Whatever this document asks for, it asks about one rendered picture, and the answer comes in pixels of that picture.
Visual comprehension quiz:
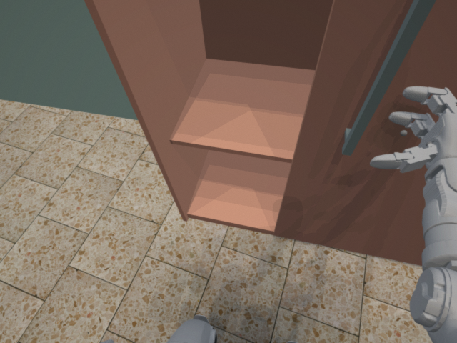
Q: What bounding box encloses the right robot upper arm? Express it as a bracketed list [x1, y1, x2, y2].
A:
[410, 267, 457, 343]

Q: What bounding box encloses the handle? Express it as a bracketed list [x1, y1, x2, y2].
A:
[342, 0, 436, 156]

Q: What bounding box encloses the left robot thigh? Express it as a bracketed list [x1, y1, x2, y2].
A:
[167, 319, 216, 343]

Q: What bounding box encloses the robot right forearm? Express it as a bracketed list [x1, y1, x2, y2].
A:
[422, 158, 457, 271]

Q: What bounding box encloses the robot right hand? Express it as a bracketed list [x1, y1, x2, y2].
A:
[370, 86, 457, 173]

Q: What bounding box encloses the wardrobe door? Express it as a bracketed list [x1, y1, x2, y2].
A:
[273, 0, 457, 266]

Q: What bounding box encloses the left robot shin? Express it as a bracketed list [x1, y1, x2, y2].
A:
[193, 314, 209, 323]

